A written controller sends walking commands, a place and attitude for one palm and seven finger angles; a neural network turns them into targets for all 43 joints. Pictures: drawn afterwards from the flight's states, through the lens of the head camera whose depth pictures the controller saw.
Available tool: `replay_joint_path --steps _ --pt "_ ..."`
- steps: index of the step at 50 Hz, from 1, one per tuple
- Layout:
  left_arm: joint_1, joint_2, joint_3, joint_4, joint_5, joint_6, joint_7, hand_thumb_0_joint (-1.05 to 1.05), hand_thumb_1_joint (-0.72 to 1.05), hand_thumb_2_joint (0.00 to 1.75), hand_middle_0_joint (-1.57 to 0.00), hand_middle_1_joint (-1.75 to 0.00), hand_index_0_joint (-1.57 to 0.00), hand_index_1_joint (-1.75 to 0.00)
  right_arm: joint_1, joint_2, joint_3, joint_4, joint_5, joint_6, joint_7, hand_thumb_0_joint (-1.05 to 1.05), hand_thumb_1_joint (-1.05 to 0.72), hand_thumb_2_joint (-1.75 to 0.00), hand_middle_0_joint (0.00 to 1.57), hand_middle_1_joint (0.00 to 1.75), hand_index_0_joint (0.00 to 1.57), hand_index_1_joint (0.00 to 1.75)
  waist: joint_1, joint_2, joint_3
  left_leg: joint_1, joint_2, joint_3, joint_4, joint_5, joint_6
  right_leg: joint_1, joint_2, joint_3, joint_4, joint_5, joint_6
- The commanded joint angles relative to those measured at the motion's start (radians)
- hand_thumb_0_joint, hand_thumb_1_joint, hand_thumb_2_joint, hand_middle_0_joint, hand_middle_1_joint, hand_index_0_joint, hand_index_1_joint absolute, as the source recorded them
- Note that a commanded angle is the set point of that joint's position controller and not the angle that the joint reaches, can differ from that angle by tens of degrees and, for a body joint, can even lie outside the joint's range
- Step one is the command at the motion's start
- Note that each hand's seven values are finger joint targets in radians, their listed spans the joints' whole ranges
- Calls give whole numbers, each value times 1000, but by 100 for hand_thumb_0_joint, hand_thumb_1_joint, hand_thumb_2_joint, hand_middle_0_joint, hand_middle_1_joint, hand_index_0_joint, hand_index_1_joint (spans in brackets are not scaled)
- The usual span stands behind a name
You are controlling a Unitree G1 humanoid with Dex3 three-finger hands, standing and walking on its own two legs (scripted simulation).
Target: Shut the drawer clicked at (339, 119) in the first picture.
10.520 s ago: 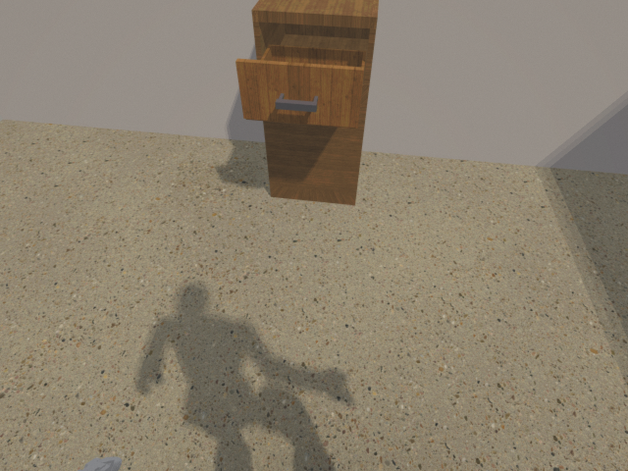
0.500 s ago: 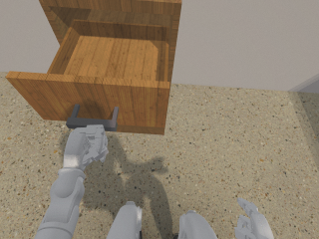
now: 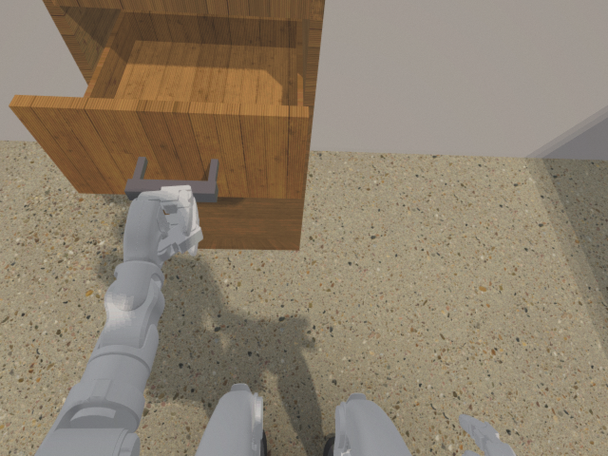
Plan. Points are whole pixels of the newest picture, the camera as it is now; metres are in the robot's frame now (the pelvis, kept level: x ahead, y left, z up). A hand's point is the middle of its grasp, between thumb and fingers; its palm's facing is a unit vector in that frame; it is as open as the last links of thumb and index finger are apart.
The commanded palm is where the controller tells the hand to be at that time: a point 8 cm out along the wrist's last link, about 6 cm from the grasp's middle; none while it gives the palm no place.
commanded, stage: push the drawer shut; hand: left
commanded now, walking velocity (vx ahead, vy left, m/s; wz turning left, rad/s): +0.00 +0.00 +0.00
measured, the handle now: (175, 178) +0.48 +0.18 +0.04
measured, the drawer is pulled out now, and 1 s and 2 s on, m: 0.21 0.09 0.00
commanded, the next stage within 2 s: pull the fist back off the drawer in 1.96 s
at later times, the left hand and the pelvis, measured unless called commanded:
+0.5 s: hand (198, 191) +0.46 +0.15 +0.03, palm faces +0.00 -1.00 -0.05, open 3.1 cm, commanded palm +0.46 +0.20 +0.04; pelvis +0.00 +0.00 +0.00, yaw -1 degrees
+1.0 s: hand (205, 158) +0.52 +0.15 +0.03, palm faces +0.01 -1.00 -0.05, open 3.3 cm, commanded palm +0.52 +0.19 +0.04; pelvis +0.00 +0.00 -0.02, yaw -2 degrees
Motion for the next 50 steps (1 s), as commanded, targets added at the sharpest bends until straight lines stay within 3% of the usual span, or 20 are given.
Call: replay_joint_path --steps 1,5,8,10,12,14,18,19,21,23,25,32,34,35,36,39,40,41,46,50 --pt "-496 164 88 -187 -18 -78 19 0 90 90 -140 -160 -140 -160 50 -157 -63 -91 -1 -21 -5 0 -90 -90 20 30 20 30 -45 48 -393 371 -10 -71 -173 102 -14 78 31 62 -196 125 -5" --pt "-518 168 99 -152 -15 -88 11 0 90 90 -140 -160 -140 -160 67 -157 -64 -87 -4 -12 -1 0 -90 -90 20 30 20 30 -41 73 -422 401 -8 -73 -171 146 -16 75 34 57 -187 153 -8" --pt "-552 167 106 -116 -17 -92 12 0 90 90 -140 -160 -140 -160 75 -159 -66 -81 -5 -5 3 0 -90 -90 20 30 20 30 -50 48 -409 387 -8 -73 -170 141 -16 75 36 58 -191 151 -5" --pt "-578 205 130 -90 -8 -99 8 0 90 90 -140 -160 -140 -160 86 -164 -66 -77 -8 0 1 0 -90 -90 20 30 20 30 -52 43 -422 390 -5 -80 -167 150 -16 67 38 55 -180 156 -6" --pt "-637 174 106 -79 -10 -106 3 0 90 90 -140 -160 -140 -160 91 -158 -66 -69 -8 2 3 0 -90 -90 20 30 20 30 -66 66 -415 395 -7 -75 -161 143 -14 54 37 59 -187 153 -4" --pt "-648 213 135 -51 -6 -111 2 0 90 90 -140 -160 -140 -160 101 -164 -66 -68 -11 7 2 0 -90 -90 20 30 20 30 -63 58 -424 392 -7 -79 -158 158 -13 58 41 56 -177 162 -7" --pt "-712 207 135 -1 -3 -120 -6 0 90 90 -140 -160 -140 -160 111 -160 -65 -55 -14 16 3 0 -90 -90 20 30 20 30 -78 65 -433 386 -8 -72 -145 170 -11 56 40 62 -182 173 -3" --pt "-716 239 157 -7 -2 -125 -7 0 90 90 -140 -160 -140 -160 118 -165 -66 -59 -15 16 4 0 -90 -90 20 30 20 30 -67 78 -452 401 -6 -80 -146 185 -13 50 41 58 -168 179 -8" --pt "-765 209 129 1 2 -131 -10 0 90 90 -140 -160 -140 -160 120 -160 -66 -51 -17 20 6 0 -90 -90 20 30 20 30 -84 97 -468 426 -4 -81 -141 200 -14 33 41 57 -170 187 -5" --pt "-759 245 163 47 2 -129 -10 0 90 90 -140 -160 -140 -160 126 -165 -65 -48 -18 25 7 0 -90 -90 20 30 20 30 -79 68 -444 382 -7 -74 -138 180 -11 55 43 63 -179 177 -4" --pt "-802 266 168 79 12 -132 -12 0 90 90 -140 -160 -140 -160 132 -167 -61 -43 -20 30 7 0 -90 -90 20 30 20 30 -91 86 -438 374 -6 -78 -133 175 -9 32 44 62 -170 173 -5" --pt "-893 274 167 124 21 -137 -16 0 90 90 -140 -160 -140 -160 159 -169 -63 -35 -26 39 14 0 -90 -90 20 30 20 30 -109 102 -478 390 -5 -84 -119 193 -6 20 49 64 -169 181 -5" --pt "-940 293 172 145 25 -138 -14 0 90 90 -140 -160 -140 -160 167 -175 -61 -30 -28 41 13 0 -90 -90 20 30 20 30 -128 91 -458 367 -5 -87 -117 159 -1 0 51 63 -167 156 -4" --pt "-935 323 197 161 33 -137 -9 0 90 90 -140 -160 -140 -160 170 -177 -60 -29 -30 43 14 0 -90 -90 20 30 20 30 -116 102 -469 356 -6 -84 -113 159 -2 9 51 67 -167 154 -5" --pt "-971 318 183 151 33 -138 -10 0 90 90 -140 -160 -140 -160 171 -176 -58 -28 -31 43 14 0 -90 -90 20 30 20 30 -130 110 -478 355 -5 -83 -108 155 -1 6 51 69 -165 153 -3" --pt "-982 355 212 166 32 -138 -13 0 90 90 -140 -160 -140 -160 186 -178 -56 -28 -34 44 16 0 -90 -90 20 30 20 30 -130 107 -495 339 -5 -79 -98 173 4 28 55 76 -166 167 -4" --pt "-961 375 228 204 39 -130 -15 0 90 90 -140 -160 -140 -160 186 -180 -55 -29 -32 47 17 0 -90 -90 20 30 20 30 -125 102 -483 317 -4 -75 -95 165 3 32 56 80 -170 162 -3" --pt "-989 374 216 215 41 -124 -17 0 90 90 -140 -160 -140 -160 187 -180 -52 -27 -31 50 17 0 -90 -90 20 30 20 30 -142 94 -456 294 -3 -75 -93 144 5 21 57 80 -172 147 -2" --pt "-1085 405 220 226 51 -112 -19 0 90 90 -140 -160 -140 -160 211 -191 -48 -21 -37 51 17 0 -90 -90 20 30 20 30 -164 148 -477 313 1 -89 -83 140 7 -29 58 74 -159 138 -3" --pt "-1093 446 246 268 63 -93 -27 0 90 90 -140 -160 -140 -160 234 -196 -45 -20 -40 55 20 0 -90 -90 20 30 20 30 -161 154 -501 303 4 -93 -72 165 6 -25 63 69 -148 151 -6"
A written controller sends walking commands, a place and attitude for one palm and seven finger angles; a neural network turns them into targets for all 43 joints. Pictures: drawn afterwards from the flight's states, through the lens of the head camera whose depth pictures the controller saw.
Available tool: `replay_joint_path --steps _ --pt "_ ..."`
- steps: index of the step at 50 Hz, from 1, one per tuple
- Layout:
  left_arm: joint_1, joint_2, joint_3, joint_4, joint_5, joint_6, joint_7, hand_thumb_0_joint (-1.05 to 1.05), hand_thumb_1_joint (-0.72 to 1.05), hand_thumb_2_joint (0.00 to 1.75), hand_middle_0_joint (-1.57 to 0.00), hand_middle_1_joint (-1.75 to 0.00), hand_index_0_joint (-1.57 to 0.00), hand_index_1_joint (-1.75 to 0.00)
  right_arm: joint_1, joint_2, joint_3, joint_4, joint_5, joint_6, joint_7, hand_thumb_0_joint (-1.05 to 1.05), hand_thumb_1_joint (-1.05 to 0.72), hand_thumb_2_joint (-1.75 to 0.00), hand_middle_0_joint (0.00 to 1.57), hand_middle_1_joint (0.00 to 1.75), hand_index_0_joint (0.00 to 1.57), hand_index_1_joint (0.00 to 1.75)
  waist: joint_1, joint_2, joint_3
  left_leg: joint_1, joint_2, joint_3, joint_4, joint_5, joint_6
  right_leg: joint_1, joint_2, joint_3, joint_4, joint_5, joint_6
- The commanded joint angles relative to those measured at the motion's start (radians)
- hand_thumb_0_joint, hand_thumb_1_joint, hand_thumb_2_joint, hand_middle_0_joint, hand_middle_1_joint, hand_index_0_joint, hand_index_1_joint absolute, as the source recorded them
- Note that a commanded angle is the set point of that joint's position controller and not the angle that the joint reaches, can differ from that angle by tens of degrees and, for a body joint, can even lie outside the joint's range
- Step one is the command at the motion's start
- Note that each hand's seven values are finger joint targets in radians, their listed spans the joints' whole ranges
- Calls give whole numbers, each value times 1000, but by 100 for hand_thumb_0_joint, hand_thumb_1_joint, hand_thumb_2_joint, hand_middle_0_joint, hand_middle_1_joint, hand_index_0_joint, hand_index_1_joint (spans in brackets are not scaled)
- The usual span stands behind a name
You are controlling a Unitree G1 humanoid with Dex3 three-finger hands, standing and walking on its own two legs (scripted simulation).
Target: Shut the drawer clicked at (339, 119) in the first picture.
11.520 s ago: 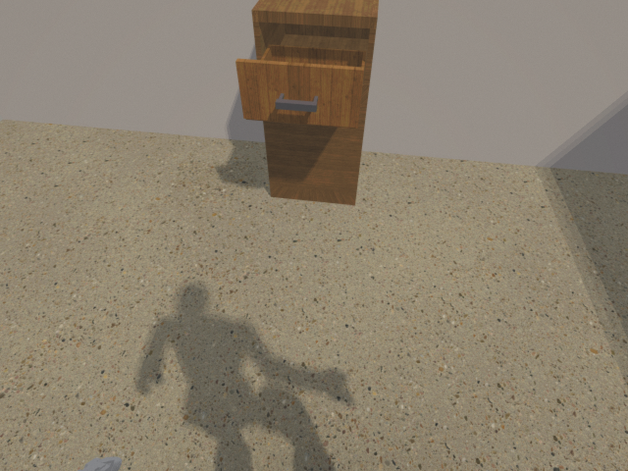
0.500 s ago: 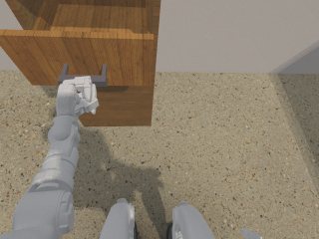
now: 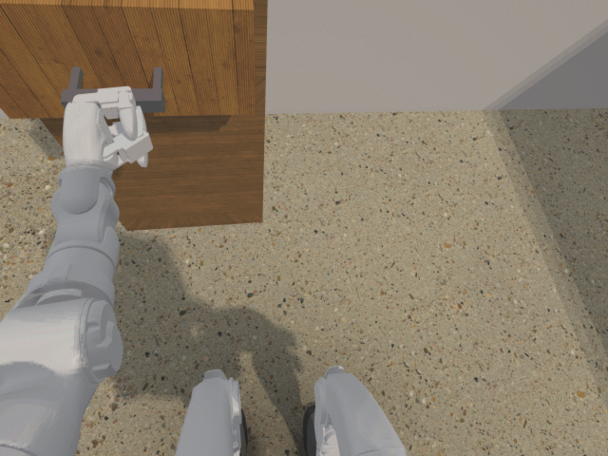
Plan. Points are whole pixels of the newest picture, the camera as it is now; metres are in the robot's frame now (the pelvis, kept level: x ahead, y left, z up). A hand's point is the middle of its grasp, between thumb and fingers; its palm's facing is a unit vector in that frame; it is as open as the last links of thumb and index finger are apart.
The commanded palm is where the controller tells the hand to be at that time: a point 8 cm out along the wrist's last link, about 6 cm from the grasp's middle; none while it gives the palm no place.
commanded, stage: push the drawer shut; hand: left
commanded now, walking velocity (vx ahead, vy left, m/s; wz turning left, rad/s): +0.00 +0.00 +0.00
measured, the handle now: (116, 88) +0.59 +0.20 +0.05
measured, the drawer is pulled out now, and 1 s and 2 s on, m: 0.09 0.00 0.00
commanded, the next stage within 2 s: pull the fist back off the drawer in 0.96 s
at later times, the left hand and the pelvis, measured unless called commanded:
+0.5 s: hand (145, 90) +0.59 +0.17 +0.05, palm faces +0.04 -1.00 -0.04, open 3.2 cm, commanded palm +0.59 +0.19 +0.05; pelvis +0.00 +0.01 -0.01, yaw -2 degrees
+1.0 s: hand (136, 77) +0.61 +0.18 +0.05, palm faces +0.04 -1.00 -0.05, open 3.2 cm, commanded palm +0.65 +0.17 +0.05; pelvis -0.01 +0.01 -0.03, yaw -2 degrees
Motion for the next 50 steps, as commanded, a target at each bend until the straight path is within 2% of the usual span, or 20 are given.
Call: replay_joint_path --steps 1,3,5,7,11,13,15,20,21,23,25,26,33,36,38,40,43,44,47,50 --pt "-619 243 32 -228 -14 -50 17 0 90 90 -140 -160 -140 -160 162 -186 -60 -49 0 -8 -6 0 -90 -90 20 30 20 30 -71 142 -496 449 -19 -75 -135 163 13 92 37 84 -194 140 5" --pt "-643 262 42 -204 -8 -36 21 0 90 90 -140 -160 -140 -160 173 -190 -57 -45 -3 -7 -6 0 -90 -90 20 30 20 30 -78 128 -478 418 -18 -78 -131 137 16 87 38 85 -193 122 6" --pt "-676 300 62 -221 -1 -35 22 0 90 90 -140 -160 -140 -160 184 -192 -54 -47 -7 -10 -7 0 -90 -90 20 30 20 30 -73 171 -527 436 -17 -79 -120 177 17 91 38 85 -181 146 3" --pt "-687 311 68 -206 4 -22 22 0 90 90 -140 -160 -140 -160 195 -195 -54 -44 -9 -7 -6 0 -90 -90 20 30 20 30 -84 166 -529 440 -13 -83 -115 194 16 82 40 81 -180 157 4" --pt "-736 300 49 -191 16 -4 21 0 90 90 -140 -160 -140 -160 214 -197 -52 -39 -14 -4 0 0 -90 -90 20 30 20 30 -102 203 -539 462 -8 -95 -105 217 16 35 41 72 -169 165 3" --pt "-750 359 87 -176 22 9 25 0 90 90 -140 -160 -140 -160 229 -199 -47 -37 -17 0 0 0 -90 -90 20 30 20 30 -102 178 -537 432 -6 -91 -97 228 18 65 43 73 -169 176 5" --pt "-757 366 91 -177 30 15 23 0 90 90 -140 -160 -140 -160 237 -200 -47 -40 -18 1 3 0 -90 -90 20 30 20 30 -100 209 -567 459 -5 -95 -93 260 17 55 45 71 -164 192 3" --pt "-798 400 96 -145 48 38 19 0 90 90 -140 -160 -140 -160 254 -206 -38 -38 -22 8 7 0 -90 -90 20 30 20 30 -114 235 -537 454 2 -110 -93 254 14 10 47 58 -154 180 1" --pt "-822 379 75 -143 49 43 20 0 90 90 -140 -160 -140 -160 257 -205 -37 -37 -23 9 8 0 -90 -90 20 30 20 30 -128 235 -535 453 2 -109 -87 250 17 -1 48 60 -156 179 2" --pt "-842 423 105 -158 56 46 25 0 90 90 -140 -160 -140 -160 274 -208 -37 -35 -29 10 9 0 -90 -90 20 30 20 30 -124 247 -563 466 5 -115 -83 276 15 8 49 56 -149 193 1" --pt "-849 423 105 -161 61 50 24 0 90 90 -140 -160 -140 -160 283 -209 -37 -33 -31 12 11 0 -90 -90 20 30 20 30 -127 253 -585 493 9 -124 -76 326 13 -6 50 49 -138 219 -1" --pt "-860 397 84 -160 63 53 22 0 90 90 -140 -160 -140 -160 284 -205 -38 -33 -31 14 14 0 -90 -90 20 30 20 30 -134 271 -582 504 9 -121 -73 325 13 -20 51 52 -144 217 0" --pt "-926 483 109 -99 91 93 31 0 90 90 -140 -160 -140 -160 306 -212 -22 -30 -34 18 13 0 -90 -90 20 30 20 30 -161 255 -526 409 11 -118 -61 267 21 -20 55 52 -143 186 3" --pt "-970 466 91 -114 100 96 32 0 90 90 -140 -160 -140 -160 317 -213 -22 -29 -38 14 13 0 -90 -90 20 30 20 30 -175 281 -560 449 14 -134 -54 291 19 -59 55 44 -131 197 2" --pt "-1001 454 70 -100 101 106 33 0 90 90 -140 -160 -140 -160 320 -214 -20 -24 -36 14 10 0 -90 -90 20 30 20 30 -196 275 -531 430 15 -134 -52 255 21 -81 55 45 -136 177 4" --pt "-1032 442 48 -111 108 105 35 0 90 90 -140 -160 -140 -160 320 -216 -18 -20 -38 10 10 0 -90 -90 20 30 20 30 -198 335 -528 465 16 -151 -63 236 14 -126 53 38 -129 163 -2" --pt "-1070 420 18 -131 107 115 40 0 90 90 -140 -160 -140 -160 323 -217 -17 -14 -41 1 5 0 -90 -90 20 30 20 30 -216 349 -546 489 19 -161 -64 219 15 -149 53 37 -131 156 -2" --pt "-1092 421 20 -152 105 110 41 0 90 90 -140 -160 -140 -160 325 -217 -17 -12 -44 -4 5 0 -90 -90 20 30 20 30 -217 382 -564 516 20 -170 -66 230 13 -163 51 34 -124 160 -5" --pt "-1092 448 19 -123 108 130 42 0 90 90 -140 -160 -140 -160 320 -220 -7 -10 -40 -12 -3 0 -90 -90 20 30 20 30 -227 360 -545 464 19 -155 -63 184 19 -139 53 42 -138 141 -1" --pt "-1107 448 4 -125 106 137 39 0 90 90 -140 -160 -140 -160 312 -222 1 -9 -37 -25 -9 0 -90 -90 20 30 20 30 -232 389 -540 462 21 -161 -73 148 18 -154 53 41 -137 124 -2"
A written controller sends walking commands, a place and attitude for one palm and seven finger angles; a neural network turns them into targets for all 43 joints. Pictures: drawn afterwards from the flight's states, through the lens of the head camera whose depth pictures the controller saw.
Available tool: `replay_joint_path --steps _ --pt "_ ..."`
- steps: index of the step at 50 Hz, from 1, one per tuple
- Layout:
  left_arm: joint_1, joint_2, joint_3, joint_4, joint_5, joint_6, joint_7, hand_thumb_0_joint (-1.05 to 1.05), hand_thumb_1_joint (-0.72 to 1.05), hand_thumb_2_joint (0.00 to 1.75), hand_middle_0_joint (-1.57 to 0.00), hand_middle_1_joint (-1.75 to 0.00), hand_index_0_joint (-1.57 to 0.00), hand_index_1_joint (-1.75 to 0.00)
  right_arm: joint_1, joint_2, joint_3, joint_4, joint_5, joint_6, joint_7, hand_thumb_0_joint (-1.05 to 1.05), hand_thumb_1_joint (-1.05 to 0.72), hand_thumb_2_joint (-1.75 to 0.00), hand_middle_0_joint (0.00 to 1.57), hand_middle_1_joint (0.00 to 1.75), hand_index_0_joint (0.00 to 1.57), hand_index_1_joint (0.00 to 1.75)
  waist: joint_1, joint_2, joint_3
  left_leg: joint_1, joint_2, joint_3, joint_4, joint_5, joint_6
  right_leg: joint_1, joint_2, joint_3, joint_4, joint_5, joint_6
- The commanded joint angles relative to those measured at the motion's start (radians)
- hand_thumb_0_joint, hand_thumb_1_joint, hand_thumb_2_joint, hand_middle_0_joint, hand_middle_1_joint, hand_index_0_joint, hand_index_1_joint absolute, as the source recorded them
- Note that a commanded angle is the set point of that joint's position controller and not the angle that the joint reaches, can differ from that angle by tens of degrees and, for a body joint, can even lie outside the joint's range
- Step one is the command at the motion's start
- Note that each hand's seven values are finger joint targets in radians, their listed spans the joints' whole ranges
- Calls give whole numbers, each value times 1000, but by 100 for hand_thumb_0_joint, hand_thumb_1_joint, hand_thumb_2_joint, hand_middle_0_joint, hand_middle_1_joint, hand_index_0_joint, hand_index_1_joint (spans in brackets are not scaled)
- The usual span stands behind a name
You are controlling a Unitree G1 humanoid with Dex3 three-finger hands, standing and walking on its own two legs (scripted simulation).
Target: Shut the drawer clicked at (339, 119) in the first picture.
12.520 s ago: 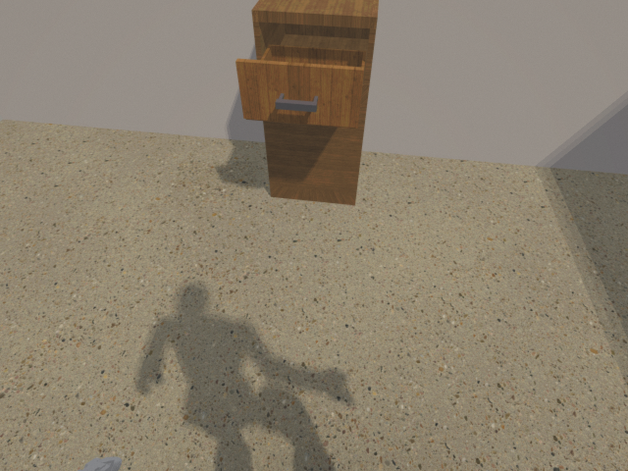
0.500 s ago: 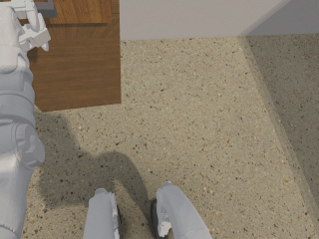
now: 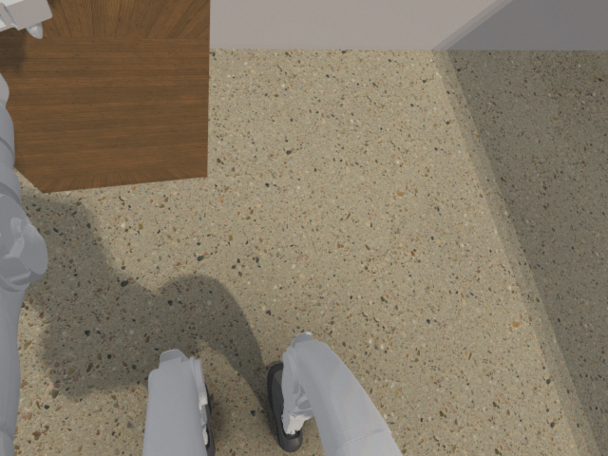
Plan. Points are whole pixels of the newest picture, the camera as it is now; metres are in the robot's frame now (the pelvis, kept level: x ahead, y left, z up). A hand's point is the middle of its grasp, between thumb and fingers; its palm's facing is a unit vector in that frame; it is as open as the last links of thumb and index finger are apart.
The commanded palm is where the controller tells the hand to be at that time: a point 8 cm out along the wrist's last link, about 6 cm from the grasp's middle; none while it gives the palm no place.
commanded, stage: pull the fist back off the drawer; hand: left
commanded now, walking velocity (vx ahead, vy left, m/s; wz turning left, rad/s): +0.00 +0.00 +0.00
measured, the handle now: out of the picture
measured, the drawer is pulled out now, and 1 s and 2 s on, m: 0.00 0.00 0.00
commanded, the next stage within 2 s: draw the hand back to the body in 0.76 s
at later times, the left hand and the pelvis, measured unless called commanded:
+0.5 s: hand out of the picture +0.61 +0.19 +0.08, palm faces +0.09 -1.00 -0.04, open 3.3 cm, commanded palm +0.59 +0.19 +0.08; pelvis +0.00 +0.00 +0.00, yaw +0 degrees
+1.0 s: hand (34, 0) +0.58 +0.19 +0.09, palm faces +0.10 -0.99 -0.06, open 3.3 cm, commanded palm +0.52 +0.22 +0.11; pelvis +0.05 -0.01 +0.04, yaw +0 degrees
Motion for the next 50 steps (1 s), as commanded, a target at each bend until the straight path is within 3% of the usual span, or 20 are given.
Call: replay_joint_path --steps 1,3,5,8,11,13,17,18,20,24,26,30,32,34,35,37,38,43,46,50 --pt "-669 168 -5 -286 -22 -57 38 0 90 90 -140 -160 -140 -160 246 -237 -70 7 3 -15 -21 0 -90 -90 20 30 20 30 -98 390 -571 698 14 -114 -171 132 9 34 35 85 -178 101 -7" --pt "-668 153 -15 -277 -27 -48 38 0 90 90 -140 -160 -140 -160 241 -238 -67 9 4 -26 -24 0 -90 -90 20 30 20 30 -106 393 -551 693 17 -118 -182 104 8 25 34 85 -184 92 -5" --pt "-679 159 -11 -299 -28 -53 36 0 90 90 -140 -160 -140 -160 246 -240 -67 7 1 -32 -23 0 -90 -90 20 30 20 30 -97 412 -570 721 15 -125 -186 125 5 25 33 79 -178 103 -9" --pt "-657 158 -5 -270 -26 -39 37 0 90 90 -140 -160 -140 -160 246 -241 -66 3 2 -35 -21 0 -90 -90 20 30 20 30 -95 367 -550 680 13 -124 -185 94 7 36 35 79 -179 87 -8" --pt "-668 156 4 -301 -25 -47 43 0 90 90 -140 -160 -140 -160 253 -243 -72 3 -4 -35 -15 0 -90 -90 20 30 20 30 -84 388 -570 722 15 -141 -192 109 1 20 32 72 -170 98 -12" --pt "-650 108 -16 -282 -24 -37 46 0 90 90 -140 -160 -140 -160 255 -240 -76 5 -4 -34 -8 0 -90 -90 20 30 20 30 -88 370 -560 725 16 -150 -197 99 0 3 33 68 -171 96 -11" --pt "-623 108 2 -299 -19 -42 51 0 90 90 -140 -160 -140 -160 261 -241 -85 6 -7 -28 4 0 -90 -90 20 30 20 30 -63 372 -566 756 18 -164 -207 114 -7 2 29 63 -165 102 -15" --pt "-609 92 0 -294 -24 -38 53 0 90 90 -140 -160 -140 -160 262 -239 -86 4 -7 -27 7 0 -90 -90 20 30 20 30 -64 360 -564 747 15 -155 -206 111 -5 11 30 65 -171 101 -13" --pt "-577 129 36 -322 -25 -46 51 0 90 90 -140 -160 -140 -160 266 -240 -88 -1 -7 -24 11 0 -90 -90 20 30 20 30 -38 366 -603 767 15 -149 -204 154 -7 40 30 66 -168 116 -15" --pt "-500 104 39 -328 -35 -51 45 0 90 90 -140 -160 -140 -160 261 -230 -92 -8 -2 -15 19 0 -90 -90 20 30 20 30 -21 330 -580 745 10 -122 -207 170 -2 86 33 72 -183 119 -14" --pt "-432 93 43 -357 -42 -59 42 0 90 90 -140 -160 -140 -160 252 -228 -96 -21 2 -7 23 0 -90 -90 20 30 20 30 7 330 -606 765 9 -112 -211 212 -6 119 34 73 -186 138 -16" --pt "-350 58 43 -357 -58 -70 39 0 90 90 -140 -160 -140 -160 245 -220 -104 -24 9 5 29 0 -90 -90 20 30 20 30 16 275 -589 746 5 -83 -206 263 -1 176 36 81 -204 171 -10" --pt "-278 107 94 -395 -64 -85 38 0 90 90 -140 -160 -140 -160 239 -216 -108 -38 12 14 29 0 -90 -90 20 30 20 30 56 272 -628 749 3 -64 -205 319 -3 246 37 88 -203 208 -11" --pt "-240 34 57 -401 -73 -99 34 0 90 90 -140 -160 -140 -160 234 -204 -114 -37 13 19 36 0 -90 -90 20 30 20 30 50 248 -619 753 1 -56 -203 358 -1 268 37 91 -208 247 -7" --pt "-240 44 72 -412 -83 -103 35 0 90 90 -140 -160 -140 -160 231 -206 -118 -33 16 23 35 0 -90 -90 20 30 20 30 46 224 -613 743 2 -46 -196 369 2 285 38 94 -213 267 -3" --pt "-187 98 115 -393 -84 -105 35 0 90 90 -140 -160 -140 -160 231 -204 -116 -41 20 35 30 0 -90 -90 20 30 20 30 67 187 -603 680 -5 -21 -193 385 7 368 38 109 -214 319 0" --pt "-190 61 92 -410 -87 -109 33 0 90 90 -140 -160 -140 -160 227 -198 -119 -42 21 36 32 0 -90 -90 20 30 20 30 59 186 -604 686 -8 -15 -192 403 9 377 37 113 -217 349 3" --pt "-152 30 84 -407 -97 -136 20 0 90 90 -140 -160 -140 -160 222 -191 -129 -40 23 51 32 0 -90 -90 20 30 20 30 63 155 -593 677 -13 1 -183 441 10 419 35 123 -216 421 7" --pt "48 61 144 -575 -132 -151 -3 0 90 90 -140 -160 -140 -160 204 -185 -145 -89 40 62 37 0 -90 -90 20 30 20 30 167 207 -768 835 -23 17 -235 590 -2 580 31 129 -229 572 -1" --pt "286 -55 70 -770 -198 -88 -38 0 90 90 -140 -160 -140 -160 167 -170 -156 -131 80 69 35 0 -90 -90 20 30 20 30 190 131 -730 897 -32 41 -323 636 2 734 31 131 -313 703 10"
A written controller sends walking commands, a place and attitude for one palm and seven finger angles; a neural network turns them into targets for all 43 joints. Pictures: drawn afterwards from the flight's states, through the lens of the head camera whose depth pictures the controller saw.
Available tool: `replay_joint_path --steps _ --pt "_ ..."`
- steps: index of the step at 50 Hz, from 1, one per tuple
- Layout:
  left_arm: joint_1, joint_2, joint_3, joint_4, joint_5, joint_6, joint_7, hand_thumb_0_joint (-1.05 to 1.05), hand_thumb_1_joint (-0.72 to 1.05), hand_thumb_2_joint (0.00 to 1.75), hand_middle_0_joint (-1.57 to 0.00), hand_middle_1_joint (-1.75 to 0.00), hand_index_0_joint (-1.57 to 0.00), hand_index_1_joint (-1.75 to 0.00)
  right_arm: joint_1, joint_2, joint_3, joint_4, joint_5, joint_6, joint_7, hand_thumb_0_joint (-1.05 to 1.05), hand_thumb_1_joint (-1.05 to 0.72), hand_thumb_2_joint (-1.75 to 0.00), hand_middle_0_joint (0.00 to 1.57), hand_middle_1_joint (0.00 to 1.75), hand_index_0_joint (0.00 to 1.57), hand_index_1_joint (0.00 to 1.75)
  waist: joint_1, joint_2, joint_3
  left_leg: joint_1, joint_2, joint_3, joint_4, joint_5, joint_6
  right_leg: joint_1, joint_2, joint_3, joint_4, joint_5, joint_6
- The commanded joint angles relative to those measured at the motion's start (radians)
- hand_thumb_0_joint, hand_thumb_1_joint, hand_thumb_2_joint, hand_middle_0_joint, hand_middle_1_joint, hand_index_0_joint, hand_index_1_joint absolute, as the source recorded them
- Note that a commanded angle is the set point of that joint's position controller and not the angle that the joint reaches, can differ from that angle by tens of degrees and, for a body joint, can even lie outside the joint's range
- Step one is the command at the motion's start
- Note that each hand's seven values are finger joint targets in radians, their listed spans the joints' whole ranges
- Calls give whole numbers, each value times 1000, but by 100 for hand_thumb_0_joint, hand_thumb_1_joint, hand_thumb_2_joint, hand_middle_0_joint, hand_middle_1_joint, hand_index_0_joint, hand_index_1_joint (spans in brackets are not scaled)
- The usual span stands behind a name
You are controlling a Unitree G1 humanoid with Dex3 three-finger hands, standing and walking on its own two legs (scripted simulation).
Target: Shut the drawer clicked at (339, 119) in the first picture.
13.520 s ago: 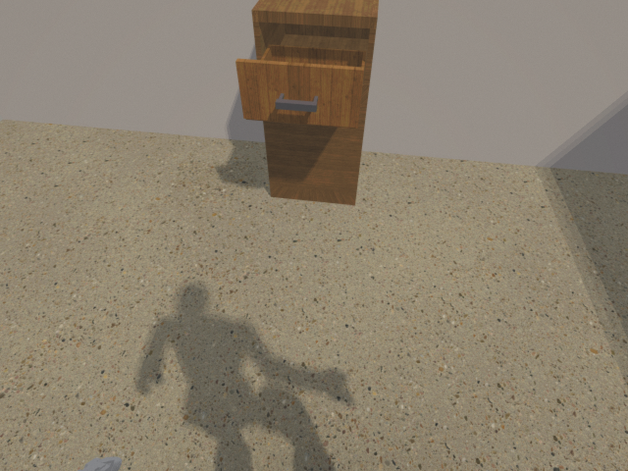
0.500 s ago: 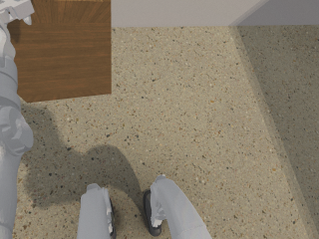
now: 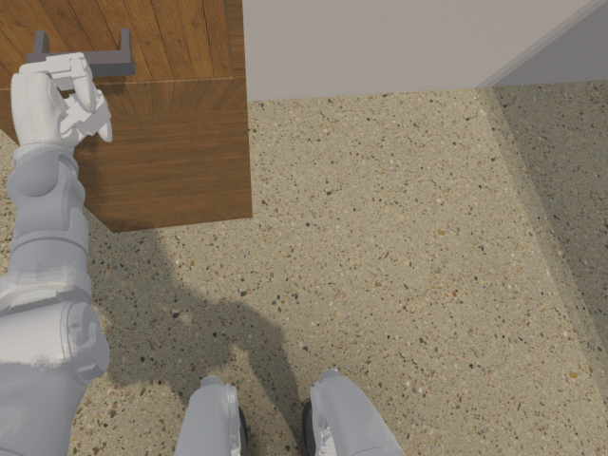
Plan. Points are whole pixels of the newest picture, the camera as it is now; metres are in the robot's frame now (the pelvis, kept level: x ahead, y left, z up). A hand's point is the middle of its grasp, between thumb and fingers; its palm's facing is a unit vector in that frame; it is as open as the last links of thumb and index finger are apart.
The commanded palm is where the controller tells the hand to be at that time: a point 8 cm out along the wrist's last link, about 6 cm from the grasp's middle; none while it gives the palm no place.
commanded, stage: draw the hand back to the body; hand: left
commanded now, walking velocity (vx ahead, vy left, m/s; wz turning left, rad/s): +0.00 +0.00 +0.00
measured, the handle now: (83, 51) +0.63 +0.23 +0.03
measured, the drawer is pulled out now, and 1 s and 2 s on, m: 0.00 0.00 0.00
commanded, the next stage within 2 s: step back with the hand held close in 1.24 s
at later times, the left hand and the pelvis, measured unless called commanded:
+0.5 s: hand out of the picture +0.35 +0.22 +0.15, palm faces +0.15 -0.97 -0.20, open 3.3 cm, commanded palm +0.30 +0.27 +0.18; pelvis +0.02 +0.01 +0.08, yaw +3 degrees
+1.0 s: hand out of the picture +0.21 +0.25 +0.26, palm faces +0.41 -0.84 -0.36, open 3.3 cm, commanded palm +0.15 +0.29 +0.28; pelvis +0.02 +0.00 +0.12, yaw +4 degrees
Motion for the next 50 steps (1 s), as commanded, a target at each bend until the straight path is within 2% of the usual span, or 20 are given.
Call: replay_joint_path --steps 1,3,5,8,9,13,15,16,18,19,20,22,24,25,27,33,37,39,46,50 --pt "-126 166 -19 -427 -89 -14 -26 0 90 90 -140 -160 -140 -160 177 -172 -77 -88 40 -7 -10 0 -90 -90 20 30 20 30 74 96 -688 613 -48 -24 -183 653 17 525 17 54 -211 734 17" --pt "-86 136 -35 -484 -118 3 -20 0 90 90 -140 -160 -140 -160 155 -168 -78 -88 51 -15 -24 0 -90 -90 20 30 20 30 65 36 -599 599 -52 -13 -224 594 21 566 16 54 -257 724 23" --pt "-45 122 -40 -539 -132 -11 -8 0 90 90 -140 -160 -140 -160 135 -164 -78 -83 55 -31 -37 0 -90 -90 20 30 20 30 75 52 -557 638 -53 -13 -256 593 18 574 13 56 -281 709 22" --pt "30 14 -137 -580 -140 -31 -13 0 90 90 -140 -160 -140 -160 100 -156 -79 -78 59 -48 -40 0 -90 -90 20 30 20 30 67 79 -456 743 -48 -20 -304 606 13 524 16 38 -324 637 18" --pt "74 15 -136 -584 -142 -32 -16 0 90 90 -140 -160 -140 -160 94 -158 -80 -79 62 -51 -42 0 -90 -90 20 30 20 30 75 105 -429 773 -48 -18 -312 628 12 522 16 38 -334 638 13" --pt "238 -17 -161 -580 -166 3 -53 0 90 90 -140 -160 -140 -160 34 -158 -76 -112 72 -52 -47 0 -90 -90 20 30 20 30 101 39 -338 773 -52 -19 -374 593 13 578 9 28 -378 615 13" --pt "270 -9 -158 -646 -182 15 -65 0 90 90 -140 -160 -140 -160 -1 -155 -73 -134 80 -56 -53 0 -90 -90 20 30 20 30 119 69 -326 813 -53 -23 -399 606 10 600 5 25 -391 610 8" --pt "320 3 -137 -665 -192 24 -64 0 90 90 -140 -160 -140 -160 -17 -154 -70 -148 79 -59 -55 0 -90 -90 20 30 20 30 137 48 -323 813 -55 -24 -413 600 10 627 5 24 -398 609 8" --pt "354 -8 -143 -730 -206 36 -67 0 90 90 -140 -160 -140 -160 -57 -149 -65 -173 85 -70 -62 0 -90 -90 20 30 20 30 143 16 -287 806 -58 -21 -442 548 13 657 3 23 -421 586 9" --pt "381 75 -174 -822 -86 88 32 0 90 90 -140 -160 -140 -160 -138 -130 -70 -203 84 -42 -83 0 -90 -90 20 30 20 30 191 25 -355 897 -65 -4 -499 564 9 713 -21 72 -473 571 -6" --pt "409 10 -212 -908 -79 124 85 0 90 90 -140 -160 -140 -160 -162 -112 -63 -229 83 -40 -96 0 -90 -90 20 30 20 30 178 55 -317 922 -64 1 -531 542 7 735 -24 70 -505 563 -1" --pt "510 13 -212 -936 -53 185 155 0 90 90 -140 -160 -140 -160 -182 -116 -55 -223 82 -36 -115 0 -90 -90 20 30 20 30 183 18 -239 934 -55 -3 -579 516 9 772 -27 61 -546 543 -1" --pt "546 19 -209 -966 -46 222 191 0 90 90 -140 -160 -140 -160 -209 -117 -47 -221 79 -38 -133 0 -90 -90 20 30 20 30 179 -49 -169 939 -54 -7 -628 476 15 813 -27 58 -593 522 1" --pt "556 17 -209 -998 -42 234 203 0 90 90 -140 -160 -140 -160 -224 -114 -44 -220 81 -40 -139 0 -90 -90 20 30 20 30 180 -50 -156 961 -51 -5 -654 465 15 831 -32 60 -614 514 4" --pt "592 1 -218 -1059 -39 252 216 0 90 90 -140 -160 -140 -160 -251 -105 -33 -220 78 -54 -147 0 -90 -90 20 30 20 30 189 -6 -132 1008 -53 -3 -694 458 14 868 -38 61 -653 501 1" --pt "759 -33 -228 -1203 -34 285 229 0 90 90 -140 -160 -140 -160 -286 -95 -15 -202 65 -102 -148 0 -90 -90 20 30 20 30 208 2 -41 1120 -47 -19 -802 485 7 941 -36 48 -755 493 -2" --pt "894 -26 -196 -1313 -36 290 228 0 90 90 -140 -160 -140 -160 -300 -91 -13 -196 55 -126 -142 0 -90 -90 20 30 20 30 224 -9 -14 1161 -45 -18 -846 524 7 1000 -38 48 -799 521 -1" --pt "973 5 -151 -1349 -39 291 226 0 90 90 -140 -160 -140 -160 -308 -93 -15 -188 47 -136 -138 0 -90 -90 20 30 20 30 237 -14 12 1153 -51 -10 -859 521 7 1023 -36 51 -826 526 0" --pt "1153 13 -92 -1580 -36 267 232 0 90 90 -140 -160 -140 -160 -316 -78 -20 -181 37 -179 -126 0 -90 -90 20 30 20 30 247 38 31 1183 -54 -11 -874 554 3 1060 -40 51 -850 545 2" --pt "1272 19 -56 -1636 -41 254 232 0 90 90 -140 -160 -140 -160 -318 -77 -25 -179 36 -202 -125 0 -90 -90 20 30 20 30 252 6 83 1166 -56 -3 -872 510 5 1043 -39 54 -874 517 6"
